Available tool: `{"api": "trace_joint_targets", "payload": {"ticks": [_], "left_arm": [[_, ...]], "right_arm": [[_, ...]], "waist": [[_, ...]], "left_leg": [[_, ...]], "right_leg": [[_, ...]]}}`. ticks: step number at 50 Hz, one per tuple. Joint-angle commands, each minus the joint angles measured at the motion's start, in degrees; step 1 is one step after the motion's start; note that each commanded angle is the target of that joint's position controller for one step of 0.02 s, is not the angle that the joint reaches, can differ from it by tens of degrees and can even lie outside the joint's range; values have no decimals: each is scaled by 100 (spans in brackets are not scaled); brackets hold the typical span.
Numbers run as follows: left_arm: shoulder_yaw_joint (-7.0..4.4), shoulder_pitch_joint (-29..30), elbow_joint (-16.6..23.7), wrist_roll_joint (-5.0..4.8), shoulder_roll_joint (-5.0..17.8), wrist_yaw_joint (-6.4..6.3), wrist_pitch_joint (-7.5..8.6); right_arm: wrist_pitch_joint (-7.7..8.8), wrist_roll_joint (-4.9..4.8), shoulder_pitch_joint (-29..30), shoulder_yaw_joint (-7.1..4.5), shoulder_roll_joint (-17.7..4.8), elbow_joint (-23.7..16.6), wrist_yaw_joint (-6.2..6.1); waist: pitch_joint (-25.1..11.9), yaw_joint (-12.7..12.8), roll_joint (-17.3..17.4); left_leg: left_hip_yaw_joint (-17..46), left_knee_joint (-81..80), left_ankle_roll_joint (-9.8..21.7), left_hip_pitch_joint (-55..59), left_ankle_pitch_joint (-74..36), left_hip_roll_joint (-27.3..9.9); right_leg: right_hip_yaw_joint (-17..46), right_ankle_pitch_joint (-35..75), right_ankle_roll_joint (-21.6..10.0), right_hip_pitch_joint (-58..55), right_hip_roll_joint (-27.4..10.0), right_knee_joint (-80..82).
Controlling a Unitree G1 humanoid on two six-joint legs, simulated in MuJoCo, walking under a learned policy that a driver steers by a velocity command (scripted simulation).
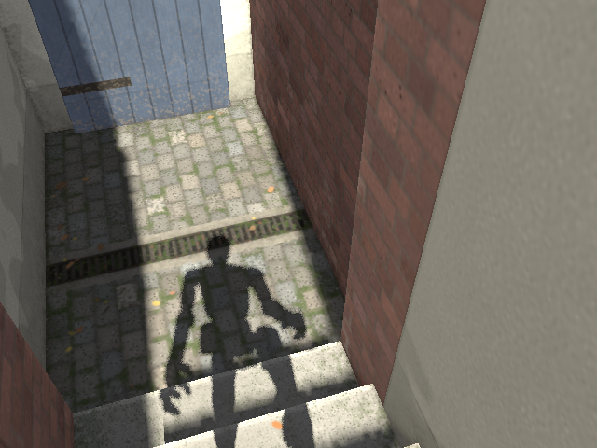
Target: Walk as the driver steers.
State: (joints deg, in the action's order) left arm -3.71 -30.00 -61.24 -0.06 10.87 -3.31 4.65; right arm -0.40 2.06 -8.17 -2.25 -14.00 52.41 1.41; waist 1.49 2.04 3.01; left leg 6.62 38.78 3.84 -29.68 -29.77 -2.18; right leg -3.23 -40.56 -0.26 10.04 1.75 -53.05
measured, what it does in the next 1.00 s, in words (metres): goes down: left foot 0.17 m lower, then right foot 0.17 m lower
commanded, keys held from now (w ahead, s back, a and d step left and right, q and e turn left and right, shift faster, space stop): w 0.64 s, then w+q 0.36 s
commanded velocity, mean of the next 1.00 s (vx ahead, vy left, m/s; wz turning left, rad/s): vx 0.48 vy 0.07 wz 0.11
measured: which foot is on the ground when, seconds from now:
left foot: up 0.00-0.06, down 0.08-0.56, up 0.58-1.00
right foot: down 0.00-0.08, up 0.10-0.54, down 0.56-1.00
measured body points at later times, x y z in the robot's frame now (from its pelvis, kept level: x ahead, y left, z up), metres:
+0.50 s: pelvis +0.29 +0.05 -0.19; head +0.29 +0.05 +0.26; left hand +0.48 +0.28 -0.30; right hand +0.20 -0.18 -0.34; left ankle +0.09 +0.11 -0.84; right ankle +0.47 -0.05 -0.91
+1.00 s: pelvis +0.53 +0.11 -0.35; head +0.55 +0.09 +0.10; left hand +0.45 +0.38 -0.47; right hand +0.73 -0.11 -0.48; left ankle +0.67 +0.28 -1.04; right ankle +0.44 -0.03 -1.01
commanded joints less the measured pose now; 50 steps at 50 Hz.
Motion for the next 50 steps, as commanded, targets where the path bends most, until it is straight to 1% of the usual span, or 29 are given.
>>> {"api": "trace_joint_targets", "payload": {"ticks": [1, 3, 4, 5, 6, 7, 8, 9, 10, 12, 14, 15, 17, 19, 23, 24, 25, 27, 28, 29, 30, 31, 32, 34, 35, 38, 41, 44, 50], "left_arm": [[-58, 583, 424, 233, 603, -45, -9], [-76, 459, 308, 325, 697, -113, -190], [-131, 644, 306, 200, 718, -98, -229], [-41, 94, 591, -117, 120, -113, -214], [50, -32, 667, -163, 138, -194, -206], [31, 286, 626, -53, 353, -218, -270], [-21, 354, 622, 22, 489, -195, -332], [-24, 810, 877, 170, 562, -119, -444], [-43, 1358, 904, 233, 684, -59, -515], [-53, 2086, 1123, 134, 603, 82, -571], [16, 1521, 605, 264, 210, 176, -610], [-57, 1391, 515, 217, 403, 204, -610], [-93, 2830, 905, 142, 527, 250, -344], [-3, 3122, 940, 255, 290, 339, -182], [83, 3442, 1277, 21, 307, 352, -140], [89, 3375, 1279, -11, 367, 314, -166], [128, 2782, 1083, 8, 296, 261, -153], [-37, 729, 387, 89, 642, 117, -146], [-191, -387, 114, 195, 965, 106, -215], [-246, -855, -85, 402, 1345, 302, -209], [-221, -1030, 41, 322, 1382, 391, -85], [-212, -749, 228, 148, 1273, 267, -134], [-296, -117, 345, 156, 1530, 97, -138], [-147, 554, 499, 15, 1026, -112, -8], [-102, 880, 530, -41, 958, -148, 78], [-170, 534, 610, -1, 1217, -138, 235], [31, 592, 503, -186, 413, -239, 214], [26, 602, 551, -229, 646, -360, 138], [-167, 174, 625, 233, 997, -357, -45]], "right_arm": [[8, -65, -204, -11, -267, -207, -72], [119, 24, -2082, -151, -545, 420, -143], [182, 82, -3149, -337, -865, 782, -65], [359, 203, -3112, -278, -1145, 925, 62], [392, 3, -3072, -248, -1113, 758, 82], [403, -69, -2931, -195, -906, 614, 70], [346, 40, -2488, -107, -774, 428, 21], [301, 49, -2273, -173, -1003, 429, -127], [381, 66, -1817, 34, -558, 353, -168], [506, 19, -1107, 90, -589, 168, -247], [568, -90, -1391, -47, -944, 487, -233], [527, -133, -1401, -27, -886, 461, -224], [608, -241, -1786, 180, -198, 599, -327], [636, -162, -1849, 152, -301, 594, -400], [621, -51, -2093, 118, -258, 758, -257], [595, -52, -2360, 84, -247, 759, -229], [470, 146, -2424, 124, -158, 838, -225], [369, 225, -2291, 39, -526, 936, -199], [335, 68, -2028, -62, -735, 923, -144], [350, -224, -2743, -12, -171, 1013, -94], [342, -371, -2951, 83, -6, 840, -219], [184, -33, -2810, -13, -454, 969, -247], [61, 156, -2112, 5, -299, 614, -258], [-123, 427, -870, -90, -767, 162, -221], [-203, 240, -842, -57, -610, 130, -136], [-327, 145, -1163, 42, -240, 125, -102], [-195, 93, -272, 24, -203, -253, 284], [-252, 124, 286, 63, -193, -577, 326], [-207, 39, 1423, -21, -315, -1019, 292]], "waist": [[756, -116, -738], [162, -731, -492], [86, -1422, 115], [-69, -630, 1648], [-520, -566, 1531], [-387, -724, 961], [-279, -447, 542], [-180, -369, 1173], [515, -150, 249], [1007, 140, -141], [309, 165, 482], [211, 200, 457], [602, -388, -2], [560, -600, -323], [814, -971, -275], [910, -1139, -372], [860, -963, -179], [-2, -35, -316], [-515, 648, -435], [-863, 358, -1446], [-1537, 255, -1348], [-1010, 168, 282], [-449, -46, -338], [151, -296, 218], [501, -565, 18], [-444, -551, -1064], [-121, -464, -1260], [135, -387, -1027], [1081, 477, -776]], "left_leg": [[-621, -1013, -46, 1643, 566, 58], [-1046, -1674, 118, 2946, 1312, 232], [-416, -2228, 515, 3847, 1088, -262], [360, 112, 549, 5114, -3492, -1224], [606, 396, 598, 5544, -3820, -1626], [716, -93, 759, 4846, -1885, -1614], [756, -340, 793, 3869, 200, -1540], [2074, -1017, 1500, 3062, 2647, -2152], [1804, -1164, 1237, 2097, 3175, -1783], [1243, -1863, 1077, 242, 2561, -1279], [1065, -1485, 1142, 498, 1667, -1193], [740, -1390, 983, 581, 1820, -1011], [615, -1060, 919, 1595, 3915, -447], [576, -681, 894, 1535, 4950, -207], [446, -63, 778, 1342, 4307, -35], [416, 184, 690, 1649, 3880, 25], [558, 647, 639, 2019, 3434, 128], [178, 3196, 578, 2256, 1705, 208], [-137, 5026, 419, 1664, 2023, 477], [-561, 7347, 134, -927, 7849, 1276], [8, 7646, 89, -2263, 8301, 940], [465, 6864, 118, -2356, 7121, 804], [331, 7087, 22, -3010, 6575, 684], [791, 5098, -293, -2486, 4751, 337], [625, 3507, -544, -1339, 4049, 190], [71, 3414, -415, -833, 2977, 285], [235, 1047, -194, -389, -337, 333], [430, 710, -200, -129, -1134, 410], [-35, -48, -256, -979, -56, 186]], "right_leg": [[599, 2450, -831, 1543, -751, -76], [473, 4036, -1026, 1152, -572, -2494], [390, 2937, -936, 1994, 19, -5158], [223, -1080, -757, 4320, 569, -7121], [293, -838, -878, 5432, 350, -7285], [450, -168, -931, 5724, 252, -7048], [657, 619, -847, 5481, -8, -6208], [608, 673, -574, 5535, -231, -5935], [1000, 2092, -348, 5440, -411, -4551], [554, 3334, 51, 3728, -517, -1470], [428, 4489, -64, 2419, -509, -1370], [269, 4603, -187, 2334, -414, -1324], [361, 6231, -322, 3384, -473, 715], [169, 7545, -282, 2921, -391, 1821], [20, 7012, -248, 1827, -290, 2675], [36, 6863, -198, 1627, -348, 3115], [168, 6780, -259, 1347, -422, 3620], [11, 7532, -444, -313, -484, 3783], [72, 6742, -520, -1522, -615, 3943], [914, 8897, -1157, -3817, -1748, 1970], [2156, 9357, -1694, -4551, -2683, 1246], [2519, 7222, -1649, -3404, -2795, 2075], [3141, 5439, -2121, -2690, -3086, 2600], [2875, 5029, -1849, -692, -2923, 3055], [1916, 6158, -1637, 726, -2423, 3139], [1122, 8629, -1445, 241, -2088, 2515], [183, 4623, -630, 941, -1034, 2040], [480, 2923, -544, 1332, -1355, 1835], [768, 1551, -532, 612, -1924, 613]]}}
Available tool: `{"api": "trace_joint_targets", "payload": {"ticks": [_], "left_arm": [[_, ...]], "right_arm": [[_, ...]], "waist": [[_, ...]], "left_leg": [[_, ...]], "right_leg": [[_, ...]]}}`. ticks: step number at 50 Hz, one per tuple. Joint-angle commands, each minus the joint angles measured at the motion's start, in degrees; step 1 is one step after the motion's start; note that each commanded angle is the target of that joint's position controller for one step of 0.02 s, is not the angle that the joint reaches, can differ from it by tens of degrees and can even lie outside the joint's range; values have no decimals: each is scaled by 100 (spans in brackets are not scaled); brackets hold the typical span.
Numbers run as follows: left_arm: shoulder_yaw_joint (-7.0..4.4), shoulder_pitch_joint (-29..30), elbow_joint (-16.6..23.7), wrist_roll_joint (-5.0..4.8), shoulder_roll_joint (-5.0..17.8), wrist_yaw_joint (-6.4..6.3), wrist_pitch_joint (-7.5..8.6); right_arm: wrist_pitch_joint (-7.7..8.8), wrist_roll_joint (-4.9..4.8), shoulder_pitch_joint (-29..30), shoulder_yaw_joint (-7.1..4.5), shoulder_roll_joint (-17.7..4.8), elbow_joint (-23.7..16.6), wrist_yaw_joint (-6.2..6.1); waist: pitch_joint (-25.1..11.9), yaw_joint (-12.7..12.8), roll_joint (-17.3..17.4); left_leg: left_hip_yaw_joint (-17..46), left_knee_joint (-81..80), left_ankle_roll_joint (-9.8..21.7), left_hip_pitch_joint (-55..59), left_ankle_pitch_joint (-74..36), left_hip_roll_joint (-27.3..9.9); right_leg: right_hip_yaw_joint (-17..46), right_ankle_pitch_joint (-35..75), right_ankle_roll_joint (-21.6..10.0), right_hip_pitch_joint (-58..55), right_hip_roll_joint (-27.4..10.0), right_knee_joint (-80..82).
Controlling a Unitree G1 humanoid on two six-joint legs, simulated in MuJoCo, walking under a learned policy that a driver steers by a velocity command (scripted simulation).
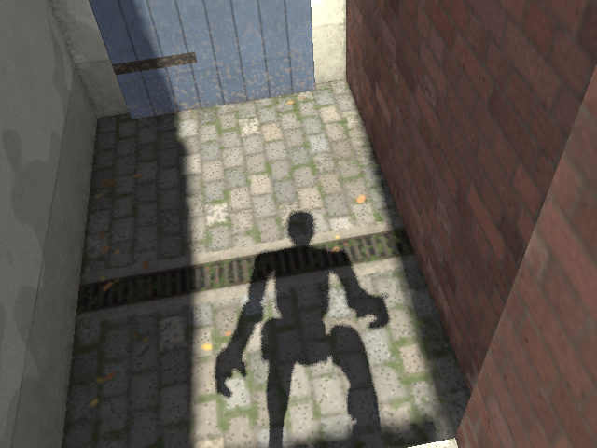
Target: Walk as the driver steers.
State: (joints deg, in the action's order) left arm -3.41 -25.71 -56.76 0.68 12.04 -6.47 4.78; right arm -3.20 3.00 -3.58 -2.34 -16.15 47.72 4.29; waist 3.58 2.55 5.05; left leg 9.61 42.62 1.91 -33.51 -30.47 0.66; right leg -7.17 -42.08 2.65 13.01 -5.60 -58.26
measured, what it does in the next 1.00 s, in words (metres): goes down, turning left: left foot 0.17 m lower, then right foot 0.17 m lower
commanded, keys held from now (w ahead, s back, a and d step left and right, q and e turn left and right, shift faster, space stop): w+q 0.48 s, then w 0.52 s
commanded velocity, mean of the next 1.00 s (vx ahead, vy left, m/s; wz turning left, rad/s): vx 0.49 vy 0.03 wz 0.38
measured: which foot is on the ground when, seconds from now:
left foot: up 0.00-0.08, down 0.10-0.60, up 0.62-1.00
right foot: down 0.00-0.12, up 0.14-0.60, down 0.62-1.00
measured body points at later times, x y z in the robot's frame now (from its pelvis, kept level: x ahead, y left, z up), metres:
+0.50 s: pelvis +0.26 +0.09 -0.15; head +0.25 +0.11 +0.30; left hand +0.36 +0.37 -0.26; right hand +0.23 -0.16 -0.28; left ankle +0.13 +0.15 -0.84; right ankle +0.44 +0.02 -0.84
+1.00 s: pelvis +0.53 +0.15 -0.33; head +0.55 +0.15 +0.12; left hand +0.33 +0.30 -0.46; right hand +0.79 +0.02 -0.45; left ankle +0.66 +0.35 -1.01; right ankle +0.40 +0.06 -1.01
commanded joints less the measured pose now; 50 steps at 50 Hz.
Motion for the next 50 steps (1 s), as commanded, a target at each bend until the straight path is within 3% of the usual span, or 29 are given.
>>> {"api": "trace_joint_targets", "payload": {"ticks": [1, 2, 4, 5, 6, 7, 8, 10, 13, 14, 16, 19, 22, 25, 29, 31, 32, 33, 34, 35, 36, 37, 39, 41, 42, 43, 45, 47, 50], "left_arm": [[-269, -136, 210, 220, 1066, -90, -163], [-326, -40, 164, 176, 1182, -88, -220], [-350, 264, 453, 171, 1222, 42, -275], [-419, 385, 461, 77, 1322, 64, -294], [-424, 431, 529, 197, 1036, 167, -251], [-301, 83, 823, 56, 591, 277, -272], [-207, 406, 891, 223, 751, 288, -275], [-116, 577, 881, 227, 707, 319, -247], [-117, 1469, 922, 226, 661, 396, -381], [-126, 1809, 1016, 323, 687, 412, -415], [-101, 731, 449, 306, 658, 394, -491], [-148, 2289, 990, 190, 978, 502, -213], [31, 2466, 1044, 171, 415, 693, -201], [66, 2547, 1192, 122, 491, 694, -185], [44, 1349, 922, -68, 524, 545, 10], [-86, -378, 323, -37, 660, 529, 8], [-163, -959, 167, 69, 935, 598, -20], [-63, -995, 285, 182, 804, 791, -53], [-77, -932, 299, 37, 637, 879, -66], [-103, -944, 307, -99, 669, 837, -79], [-198, -641, 295, -161, 862, 704, -92], [30, 16, 407, -79, 376, 645, 22], [96, 178, 236, -11, 377, 558, 146], [-18, -229, 34, -88, 733, 523, 145], [-73, -401, -20, -39, 842, 558, 140], [31, -475, -133, -117, 297, 498, 163], [136, -352, -97, -103, 41, 512, 178], [137, -270, -64, -92, 120, 587, 179], [152, -995, -253, 56, 111, 568, 129]], "right_arm": [[110, -134, 952, 1, -33, -530, -29], [103, -29, 544, -46, -23, -403, -81], [190, -205, -713, -168, -276, -39, -176], [285, -183, -1868, -254, -281, 425, -192], [410, -224, -2500, -395, -765, 805, -259], [474, -285, -2653, -408, -1222, 775, -227], [434, -476, -2795, -406, -1107, 671, -300], [404, -373, -2466, -277, -784, 434, -528], [583, -193, -1685, 32, -162, 404, -603], [616, -202, -1692, -14, -396, 382, -627], [675, -101, -2206, -211, -822, 502, -554], [697, -397, -2451, -88, -165, 545, -651], [644, -304, -2300, -67, -84, 468, -606], [688, -181, -2413, -36, -81, 497, -509], [577, -19, -2767, 37, -55, 845, -718], [512, -35, -2288, -2, -213, 890, -634], [534, -138, -2263, -76, -196, 816, -511], [544, -350, -3127, -19, 20, 822, -576], [555, -207, -3228, 55, 26, 931, -614], [505, 64, -2893, 46, -100, 957, -628], [477, 207, -2110, -14, -388, 661, -587], [528, 144, -906, -115, -652, 425, -585], [537, -106, -798, -62, -364, 535, -472], [475, 89, -584, 61, 103, 604, -391], [441, 18, -989, 55, 185, 762, -372], [575, -118, -501, -6, -29, 592, -326], [684, -100, 65, 55, 95, 434, -231], [693, -85, 225, 67, 211, 399, -163], [683, -84, 966, 103, 139, 78, -165]], "waist": [[1098, 490, -1082], [804, 336, -1336], [370, -190, -962], [-204, -800, -678], [-240, -1112, 1052], [-860, -587, 1794], [-1459, -894, 1039], [-1669, -759, 594], [-158, -79, -550], [-157, -140, -464], [-736, -56, -154], [-237, -437, -617], [-310, -539, -134], [65, -673, 37], [390, -621, -81], [-175, 120, -663], [-326, 314, -1545], [-1221, -275, -1714], [-1396, -230, -1679], [-843, -150, -1373], [-549, -103, -1794], [589, -265, -496], [990, -630, -240], [367, -386, -804], [-54, -478, -1153], [94, -444, -780], [162, -296, -849], [133, -166, -767], [468, 344, -631]], "left_leg": [[-497, -913, -54, -158, 736, -217], [-505, -71, 57, 496, 862, -283], [-1277, -1415, 197, 1571, 2381, 114], [-1204, -1981, 332, 3508, 1934, 178], [-755, -1959, 710, 4297, -301, -185], [297, 141, 1049, 5710, -2521, -952], [783, -211, 1007, 5843, -1461, -1182], [2475, -1475, 1726, 4527, 4047, -1588], [1966, -1499, 1475, 1239, 3904, -884], [2152, -1756, 1511, 966, 3609, -790], [2399, -1446, 1618, 2041, 1783, -1077], [1672, -936, 1152, 2124, 3100, -147], [1576, -704, 1038, 990, 3901, 276], [1688, -282, 1082, 957, 4324, 348], [1345, 1573, 1000, 1702, 3731, 584], [631, 3844, 1000, 832, 3529, 698], [12, 6138, 853, -578, 6838, 1297], [-239, 6614, 842, -1994, 8079, 833], [-307, 6907, 961, -2525, 7745, 477], [-487, 7137, 903, -2864, 7070, 443], [-555, 6866, 714, -3338, 6569, 232], [173, 4958, 547, -3362, 4984, -178], [-27, 2432, 106, -1413, 3804, -240], [-845, 1908, -8, -505, 3290, -216], [-875, 2356, 136, -357, 2810, -195], [-502, 1264, 242, -934, 1524, -353], [-867, 66, 332, -396, 490, -212], [-1003, -27, 286, 537, -49, -81], [-1097, -474, 174, -377, 639, -16]], "right_leg": [[1017, 2282, -793, 595, -1258, 988], [1147, 2880, -846, 863, -1527, 458], [240, 3883, -771, 908, -1123, -1252], [159, 4698, -819, 1510, -859, -2500], [-242, 1046, -576, 2599, 100, -5596], [159, -434, -537, 4881, 313, -7124], [357, 327, -678, 5465, 181, -6937], [949, 1143, -496, 5368, -122, -5316], [1284, 2733, -155, 3879, -126, -2120], [1163, 2883, -42, 3362, 43, -1562], [1190, 3292, -42, 3454, 81, -1874], [1226, 5259, -306, 3405, 156, 765], [842, 6733, -366, 1713, 668, 1433], [826, 6075, -340, 1238, 843, 2119], [1254, 6482, -464, 135, 352, 4425], [622, 7198, -564, -1945, 309, 4369], [1789, 7847, -1113, -2988, -584, 4286], [1946, 8224, -1079, -4742, -1271, 1843], [2107, 6744, -1324, -4506, -1296, 1888], [2624, 4979, -1683, -3362, -1294, 2459], [4251, 1450, -2472, -2441, -1869, 3579], [3710, 2054, -2065, -1196, -1436, 3905], [2512, 4511, -1501, 973, -559, 3696], [2190, 6745, -1468, 726, -545, 3650], [2225, 7349, -1431, 387, -583, 3314], [1961, 5516, -1272, 54, -31, 2798], [1747, 4156, -1162, 465, 381, 2680], [1889, 3662, -1152, 957, 307, 2492], [2167, 3959, -1281, -149, 229, 1880]]}}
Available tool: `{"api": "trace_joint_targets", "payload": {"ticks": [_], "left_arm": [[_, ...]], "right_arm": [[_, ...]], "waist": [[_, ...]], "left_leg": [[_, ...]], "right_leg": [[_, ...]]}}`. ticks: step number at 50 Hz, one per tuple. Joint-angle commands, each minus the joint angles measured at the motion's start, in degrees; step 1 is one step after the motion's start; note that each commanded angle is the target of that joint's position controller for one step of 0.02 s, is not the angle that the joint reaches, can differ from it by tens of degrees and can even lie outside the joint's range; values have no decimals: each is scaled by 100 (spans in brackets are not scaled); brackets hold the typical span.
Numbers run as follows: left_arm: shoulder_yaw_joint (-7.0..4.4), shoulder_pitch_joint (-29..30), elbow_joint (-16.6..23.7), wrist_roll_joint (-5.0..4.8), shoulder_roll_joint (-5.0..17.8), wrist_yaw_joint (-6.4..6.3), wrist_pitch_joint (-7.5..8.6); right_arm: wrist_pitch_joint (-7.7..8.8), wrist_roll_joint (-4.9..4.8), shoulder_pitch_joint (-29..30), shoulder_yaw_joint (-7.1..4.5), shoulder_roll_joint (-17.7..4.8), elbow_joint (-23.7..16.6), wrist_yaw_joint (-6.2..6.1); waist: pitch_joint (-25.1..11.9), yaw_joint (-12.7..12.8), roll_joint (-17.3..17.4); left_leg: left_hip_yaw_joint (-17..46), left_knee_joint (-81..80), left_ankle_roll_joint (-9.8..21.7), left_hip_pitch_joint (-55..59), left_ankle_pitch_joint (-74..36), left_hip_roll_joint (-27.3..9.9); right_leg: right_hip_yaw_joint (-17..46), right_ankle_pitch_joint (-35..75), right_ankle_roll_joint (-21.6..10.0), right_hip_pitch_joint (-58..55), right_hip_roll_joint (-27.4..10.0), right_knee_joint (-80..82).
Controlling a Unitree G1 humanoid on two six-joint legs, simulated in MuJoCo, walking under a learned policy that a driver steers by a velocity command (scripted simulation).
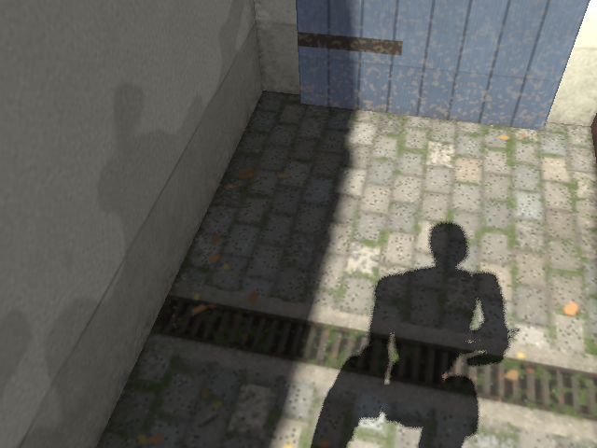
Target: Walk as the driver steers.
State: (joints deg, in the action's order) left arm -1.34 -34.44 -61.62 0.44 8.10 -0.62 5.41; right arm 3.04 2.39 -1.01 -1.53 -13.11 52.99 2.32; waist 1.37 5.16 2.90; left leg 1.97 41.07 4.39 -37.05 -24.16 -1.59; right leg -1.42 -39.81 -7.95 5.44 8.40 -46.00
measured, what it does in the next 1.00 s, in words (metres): goes down: left foot 0.17 m lower, then right foot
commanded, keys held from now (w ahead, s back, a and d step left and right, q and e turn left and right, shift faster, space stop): w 0.94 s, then w+e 0.06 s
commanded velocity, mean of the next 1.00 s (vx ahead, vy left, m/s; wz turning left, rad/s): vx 0.50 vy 0.00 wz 0.01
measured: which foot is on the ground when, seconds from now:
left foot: up 0.00-0.12, down 0.14-0.56, up 0.58-1.00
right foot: down 0.00-0.16, up 0.18-0.52, down 0.54-1.00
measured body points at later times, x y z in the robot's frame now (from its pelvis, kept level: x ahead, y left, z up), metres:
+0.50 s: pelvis +0.33 +0.00 -0.12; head +0.36 -0.02 +0.33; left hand +0.49 +0.23 -0.24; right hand +0.24 -0.25 -0.27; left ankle +0.21 +0.08 -0.85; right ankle +0.50 -0.11 -0.83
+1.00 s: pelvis +0.60 +0.00 -0.11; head +0.62 +0.00 +0.34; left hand +0.52 +0.23 -0.26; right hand +0.78 -0.22 -0.23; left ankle +0.75 +0.13 -0.82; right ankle +0.50 -0.10 -0.85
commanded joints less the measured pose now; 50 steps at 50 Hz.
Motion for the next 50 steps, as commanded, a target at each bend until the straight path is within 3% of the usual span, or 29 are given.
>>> {"api": "trace_joint_targets", "payload": {"ticks": [1, 3, 4, 6, 7, 8, 9, 10, 11, 12, 13, 14, 15, 16, 17, 19, 21, 25, 27, 28, 29, 30, 31, 32, 33, 35, 42, 43, 50], "left_arm": [[-50, -362, 133, 124, 486, -48, 30], [1, -544, -75, 197, 372, -139, -116], [36, -600, -123, 214, 359, -153, -136], [45, -509, -234, 264, 405, -187, -209], [28, -335, -184, 58, 514, -104, -136], [-35, -85, -44, -80, 579, -64, -125], [-18, -427, 79, -384, 412, -217, -150], [-60, -220, 292, -339, 855, -289, -131], [-96, 453, 490, -150, 1011, -217, -142], [-81, 916, 663, -28, 811, -106, -139], [-193, 1353, 679, 217, 994, -30, -114], [-195, 1249, 601, 304, 792, 57, -152], [-98, 1349, 658, 270, 356, 138, -244], [-33, 1384, 690, 327, 150, 193, -247], [44, 1537, 827, 281, -5, 208, -187], [89, 1792, 901, 168, 112, 228, -84], [50, 2246, 954, 106, 383, 205, -89], [-33, 2892, 1161, 99, 670, 219, -88], [-130, 1623, 757, 116, 871, 155, -33], [-255, 706, 612, 192, 1335, 95, 34], [-400, 266, 557, 179, 1917, 88, -45], [-336, 691, 596, -19, 1508, 106, -161], [-266, 1310, 732, -5, 1289, 88, -187], [-219, 1631, 754, 41, 1090, 92, -162], [-168, 1755, 711, 36, 961, 71, -130], [-98, 1626, 565, 26, 765, 63, -48], [-100, 1149, 415, -47, 894, 46, 65], [-141, 1096, 387, 23, 1021, 58, 87], [-235, 817, 245, 21, 1168, 22, 100]], "right_arm": [[74, -81, 1096, 70, -108, -594, 3], [120, -194, 1349, 148, 60, -712, -4], [162, -139, 1229, 152, 66, -727, -23], [183, -119, -246, 44, -212, -184, -62], [182, 1, -1142, 1, -323, 123, -101], [164, 143, -2072, -103, -652, 492, -108], [168, 112, -3036, -222, -958, 628, -116], [126, -44, -3245, -239, -905, 705, -124], [134, -34, -3009, -232, -827, 580, -171], [97, 12, -2601, -305, -878, 562, -316], [178, -34, -2238, -174, -431, 500, -355], [225, 24, -2078, -115, -221, 523, -336], [271, -40, -1778, -43, -38, 559, -323], [316, -30, -1684, -41, -102, 494, -334], [365, -49, -1572, -63, -264, 445, -330], [424, -177, -1568, -117, -412, 381, -294], [417, -285, -1943, -173, -596, 422, -268], [246, -133, -2454, -161, -573, 547, -235], [190, -80, -2551, -150, -634, 637, -256], [201, -91, -2643, -90, -483, 505, -261], [189, -285, -3404, 14, 53, 481, -217], [143, -59, -2810, -126, -600, 455, -248], [150, -77, -2240, -157, -631, 232, -220], [161, -76, -1919, -142, -528, 137, -202], [133, -72, -1914, -152, -426, 116, -202], [8, -23, -2177, -124, -192, 210, -171], [-99, -52, -703, -142, -129, -326, -99], [-94, -70, -626, -122, -83, -378, -107], [-4, -106, -43, -184, -275, -700, -132]], "waist": [[858, 356, -428], [1027, 565, -498], [986, 554, -473], [456, -66, -607], [25, -501, -207], [-172, -900, 222], [-1702, -1039, 638], [-2391, -1215, 216], [-1842, -1306, 0], [-1419, -1108, 210], [-618, -895, -601], [-190, -600, -473], [316, -172, -761], [399, -106, -450], [497, -6, -14], [272, -89, 294], [133, -298, 199], [283, -556, 123], [-254, 73, -128], [-869, 423, -675], [-1838, 232, -2244], [-1487, 193, -1252], [-586, 39, -1060], [-131, -79, -733], [125, -293, -638], [72, -536, -685], [353, -472, -656], [471, -519, -655], [475, -383, -766]], "left_leg": [[-439, -706, -154, -216, 277, 236], [-620, -1427, -199, -13, 635, 265], [-536, -1826, -156, 249, 648, 261], [-223, -2691, 130, 1827, 476, 13], [-623, -2826, 116, 3149, -118, 185], [176, -2420, 461, 5075, -1409, -654], [1329, 53, 1167, 7791, -4172, -2169], [1768, 3, 1413, 8299, -3157, -2309], [1748, -663, 1567, 7824, -486, -2096], [2338, -1535, 1756, 6677, 2212, -2085], [1968, -1912, 1392, 5321, 2524, -1823], [1923, -2009, 1321, 3979, 2077, -1707], [1363, -2454, 1131, 2379, 1853, -1308], [1062, -2701, 1124, 1556, 1373, -1044], [825, -2785, 1095, 1086, 723, -906], [422, -2761, 848, 809, 584, -596], [530, -2771, 741, 1704, 748, -664], [515, -2341, 640, 3008, 372, -796], [130, -743, 465, 2953, -143, -470], [-153, 875, 330, 2176, 1121, -191], [-577, 3145, 54, 623, 5271, 771], [82, 3489, 120, -62, 5383, 486], [48, 3401, 104, -368, 4848, 212], [26, 3073, 72, -322, 4459, 2], [54, 2743, 27, -116, 4281, -112], [-8, 2436, -127, 457, 4166, -146], [-242, 841, -462, 49, 2805, -285], [-226, 383, -433, 252, 2672, -312], [-464, -987, -267, 1032, 2954, -91]], "right_leg": [[1582, 3832, -186, 255, -1128, 491], [1554, 4368, -135, -5, -1087, 43], [1595, 4799, -107, -110, -1044, -210], [1543, 5934, -124, 35, -1207, -1698], [1097, 6062, -6, 552, -965, -2525], [746, 2746, 131, 2488, -542, -4440], [574, -1048, 324, 4247, -294, -6380], [709, -850, 241, 5147, -497, -6664], [618, -398, 164, 6006, -752, -5971], [415, 246, 184, 6135, -794, -5860], [748, 1422, 199, 5772, -1018, -4578], [732, 1671, 293, 5047, -1066, -4210], [640, 2099, 509, 4102, -1272, -2783], [409, 2398, 637, 3216, -1289, -2042], [261, 2695, 725, 2630, -1296, -1287], [105, 3896, 677, 1492, -1173, 92], [19, 4300, 615, 1569, -1008, 718], [-209, 3608, 300, 1723, -863, 1234], [-189, 3166, 171, 182, -627, 1584], [1081, 3024, -120, -998, -1689, 1753], [3888, 2337, -1073, -2289, -3225, 2578], [3973, 1143, -850, -1994, -2907, 2873], [3190, 1004, -692, -1239, -2697, 2995], [2683, 1567, -564, -618, -2474, 3183], [2327, 2322, -461, -169, -2321, 3256], [1783, 3363, -420, 353, -2136, 3351], [1098, 3456, -424, 465, -1962, 3859], [1014, 3582, -414, 635, -1942, 3935], [939, 4623, -295, -22, -2056, 3332]]}}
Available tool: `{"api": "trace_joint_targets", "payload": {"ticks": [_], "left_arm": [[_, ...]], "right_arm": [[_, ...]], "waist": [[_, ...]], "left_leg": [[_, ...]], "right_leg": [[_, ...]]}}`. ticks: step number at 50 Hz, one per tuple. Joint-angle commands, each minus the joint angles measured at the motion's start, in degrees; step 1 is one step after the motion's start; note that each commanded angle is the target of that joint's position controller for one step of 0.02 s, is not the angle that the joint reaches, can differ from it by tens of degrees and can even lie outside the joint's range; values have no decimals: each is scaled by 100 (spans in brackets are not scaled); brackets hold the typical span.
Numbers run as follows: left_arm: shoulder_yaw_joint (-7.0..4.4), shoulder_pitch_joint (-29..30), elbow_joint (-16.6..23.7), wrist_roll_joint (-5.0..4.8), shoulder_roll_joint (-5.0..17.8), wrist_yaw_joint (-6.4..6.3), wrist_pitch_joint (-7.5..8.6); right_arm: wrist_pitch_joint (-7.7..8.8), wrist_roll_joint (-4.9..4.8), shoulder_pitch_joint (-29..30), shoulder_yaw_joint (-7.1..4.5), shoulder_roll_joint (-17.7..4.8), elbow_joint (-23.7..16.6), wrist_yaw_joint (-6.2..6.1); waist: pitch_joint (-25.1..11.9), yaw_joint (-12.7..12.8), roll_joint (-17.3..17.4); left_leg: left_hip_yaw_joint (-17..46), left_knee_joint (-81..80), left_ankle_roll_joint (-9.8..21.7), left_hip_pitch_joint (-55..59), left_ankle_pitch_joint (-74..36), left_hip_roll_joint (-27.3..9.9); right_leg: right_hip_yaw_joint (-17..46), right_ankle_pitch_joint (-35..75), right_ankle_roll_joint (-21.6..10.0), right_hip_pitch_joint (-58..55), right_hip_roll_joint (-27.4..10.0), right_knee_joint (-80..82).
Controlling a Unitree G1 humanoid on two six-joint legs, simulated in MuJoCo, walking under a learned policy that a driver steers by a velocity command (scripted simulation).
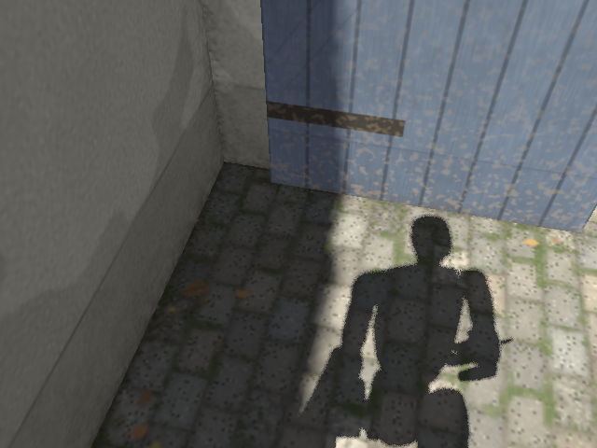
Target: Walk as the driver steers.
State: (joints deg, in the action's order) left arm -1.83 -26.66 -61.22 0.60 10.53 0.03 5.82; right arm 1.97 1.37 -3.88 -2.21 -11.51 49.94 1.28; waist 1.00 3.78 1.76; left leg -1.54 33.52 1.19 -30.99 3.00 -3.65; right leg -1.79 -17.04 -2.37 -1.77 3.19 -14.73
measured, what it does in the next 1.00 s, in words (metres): walks ahead, turning right: left foot, then right foot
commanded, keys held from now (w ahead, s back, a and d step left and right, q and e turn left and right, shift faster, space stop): w+e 0.66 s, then no key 0.34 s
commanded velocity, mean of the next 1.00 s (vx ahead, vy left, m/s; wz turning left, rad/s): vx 0.42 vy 0.00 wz -0.39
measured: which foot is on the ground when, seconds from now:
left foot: up 0.00-0.04, down 0.06-0.60, up 0.62-1.00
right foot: down 0.00-0.06, up 0.08-0.58, down 0.60-1.00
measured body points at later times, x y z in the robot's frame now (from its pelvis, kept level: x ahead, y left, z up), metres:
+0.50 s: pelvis +0.25 +0.01 +0.00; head +0.28 +0.00 +0.45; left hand +0.46 +0.19 -0.13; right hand +0.15 -0.21 -0.15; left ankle +0.16 +0.12 -0.74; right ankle +0.37 -0.13 -0.70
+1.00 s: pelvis +0.45 -0.09 +0.01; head +0.47 -0.12 +0.45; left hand +0.60 +0.14 -0.12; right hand +0.43 -0.36 -0.14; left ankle +0.63 -0.01 -0.69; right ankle +0.39 -0.11 -0.74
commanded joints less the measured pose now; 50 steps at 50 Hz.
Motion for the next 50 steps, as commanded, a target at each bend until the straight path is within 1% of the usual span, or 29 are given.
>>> {"api": "trace_joint_targets", "payload": {"ticks": [1, 2, 3, 4, 5, 6, 7, 8, 10, 13, 14, 15, 20, 21, 22, 24, 27, 29, 30, 31, 32, 34, 35, 37, 39, 40, 41, 44, 50], "left_arm": [[-203, 125, 210, 55, 973, -51, 33], [-215, 213, 223, 55, 990, -57, 17], [-200, 161, 247, 89, 901, -32, 2], [-94, 7, 498, -58, 451, -5, -4], [-127, -446, 491, -80, 413, 9, -47], [-223, -105, 465, 73, 817, 13, -114], [-242, 328, 559, 87, 750, 47, -94], [-236, 493, 592, 74, 616, 73, -114], [-257, 444, 598, 188, 509, 142, -303], [-279, 747, 810, 174, 418, 191, -458], [-266, 856, 852, 85, 375, 194, -491], [-244, 1025, 922, 78, 360, 222, -520], [-153, 2011, 1376, 155, 267, 318, -519], [-122, 2349, 1523, 110, 272, 351, -498], [-155, 2506, 1577, 144, 359, 354, -500], [-154, 2686, 1715, 178, 376, 361, -489], [-212, 2404, 1649, 210, 495, 325, -495], [-333, 1148, 1254, 198, 685, 231, -423], [-504, 147, 964, 277, 1148, 141, -379], [-654, 349, 1062, 229, 1862, 66, -380], [-650, 260, 1176, 85, 1927, 36, -448], [-491, 932, 1102, 33, 1353, -38, -444], [-412, 1242, 1152, 13, 1103, -40, -390], [-306, 1358, 1141, -6, 878, -15, -264], [-326, 1104, 962, -60, 1087, -35, -195], [-325, 1135, 991, -12, 1163, -46, -175], [-322, 1104, 989, 26, 1208, -26, -188], [-260, 876, 900, 38, 1160, -44, -240], [-105, 794, 764, 79, 1000, -128, -277]], "right_arm": [[152, -34, -9, -136, -444, -320, -38], [216, -12, -605, -186, -498, -140, -80], [319, 75, -1612, -271, -730, 159, -142], [401, 222, -2579, -399, -1337, 216, -208], [328, 175, -2547, -484, -1707, 274, -183], [288, 92, -2003, -352, -1168, 160, -194], [301, 65, -1401, -233, -743, 43, -185], [320, 58, -1112, -180, -580, 6, -183], [388, -56, -1160, -98, -333, 66, -220], [497, -109, -1482, -104, -435, 246, -235], [513, -95, -1550, -98, -408, 260, -233], [507, -34, -1653, -115, -451, 297, -216], [498, -30, -1914, -125, -503, 444, -212], [490, -14, -1998, -151, -611, 450, -250], [493, -77, -1963, -159, -656, 473, -289], [490, -76, -2081, -158, -736, 548, -357], [413, -54, -2041, -212, -861, 598, -377], [292, -67, -1854, -246, -1015, 517, -348], [266, -53, -1825, -222, -971, 330, -322], [288, -86, -2045, -107, -307, -95, -203], [337, -41, -1565, -184, -709, -269, -183], [439, -124, -1249, -111, -616, -325, -179], [387, -62, -1343, -104, -583, -212, -211], [150, 58, -1705, -96, -565, -96, -247], [-7, 96, -1756, -77, -477, -116, -225], [-44, 72, -1657, -83, -530, -125, -223], [-62, 101, -1542, -105, -602, -141, -211], [-32, 23, -1199, -116, -649, -177, -204], [16, -3, -659, -49, -603, -154, -145]], "waist": [[430, -330, -676], [178, -604, -545], [-482, -944, -274], [-1458, -1158, 717], [-1665, -887, 1515], [-1125, -675, 682], [-442, -599, 299], [-167, -472, 210], [-54, -313, 350], [34, -265, 353], [43, -250, 398], [95, -259, 423], [446, -393, 248], [528, -505, 304], [643, -519, 121], [658, -562, 155], [359, -391, 404], [-404, 193, 275], [-1084, 577, -230], [-1436, 18, -1615], [-1815, 212, -781], [-470, -149, -48], [-230, -376, 54], [-307, -638, -60], [-339, -708, -141], [-355, -675, -168], [-350, -630, -216], [-303, -430, -651], [-158, -252, -773]], "left_leg": [[-161, -419, 106, 796, 523, 205], [-293, -722, 156, 1537, 598, 371], [-6, -836, 335, 2871, 774, 114], [1926, -1207, 722, 4497, 1693, -1496], [3909, -1977, 1154, 4821, 1971, -2292], [3318, -1994, 1001, 4100, 2492, -2053], [2527, -2169, 855, 3263, 2268, -1780], [1817, -2346, 693, 2806, 1620, -1509], [909, -2422, 525, 2463, 637, -1193], [271, -2496, 583, 2428, -203, -1143], [108, -2525, 637, 2449, -213, -1110], [-22, -2547, 685, 2481, -282, -1103], [-700, -2472, 736, 2618, -905, -1118], [-805, -2519, 685, 2632, -958, -1167], [-847, -2563, 668, 2743, -880, -1199], [-977, -2439, 632, 3104, -1185, -1280], [-1315, -1496, 565, 3509, -3252, -1253], [-1526, 450, 439, 3273, -4108, -1141], [-1531, 2183, 237, 2147, -2550, -999], [-1240, 4165, -109, -334, 2694, 89], [154, 4723, -101, -901, 2774, 361], [259, 4122, -11, -1062, 1621, -222], [277, 3742, -48, -632, 1549, -346], [288, 3337, -153, 170, 1614, -344], [192, 2959, -274, 219, 1412, -238], [167, 2774, -308, 176, 1227, -205], [143, 2625, -342, 133, 1065, -164], [42, 1998, -264, 22, 611, -65], [27, 606, -174, 496, 163, 122]], "right_leg": [[1044, 2484, -806, 662, -1528, -77], [948, 3036, -713, 741, -1358, -708], [611, 2929, -603, 1178, -977, -2017], [197, 1065, -381, 2529, -389, -4002], [172, -1568, -336, 3855, 215, -5223], [549, -1131, -399, 4013, -255, -5629], [646, -545, -452, 3971, -501, -5462], [636, -157, -417, 3806, -679, -5245], [477, 170, -233, 3559, -787, -5128], [414, 618, -117, 3834, -835, -5037], [329, 780, -115, 3917, -830, -4964], [280, 949, -109, 4051, -886, -4831], [-51, 1716, -80, 3996, -829, -3232], [-218, 1629, -159, 3900, -813, -2973], [-231, 1602, -184, 3871, -784, -2738], [-451, 1314, -298, 3768, -682, -2389], [-756, 537, -608, 3073, -262, -2181], [-802, 502, -915, 1562, 195, -1703], [229, 207, -1209, 34, -363, -1411], [3234, 337, -1933, -1513, -2035, -904], [4579, 279, -2103, -1571, -2313, -120], [2759, 1892, -1727, -292, -2019, -29], [2127, 3188, -1522, 291, -1739, -40], [1383, 4851, -1277, 881, -1447, -155], [1115, 5530, -1120, 889, -1309, -166], [1043, 5715, -1043, 836, -1280, -166], [962, 5888, -910, 803, -1243, -182], [734, 5845, -673, 492, -1065, -133], [682, 5697, -561, 99, -1139, -290]]}}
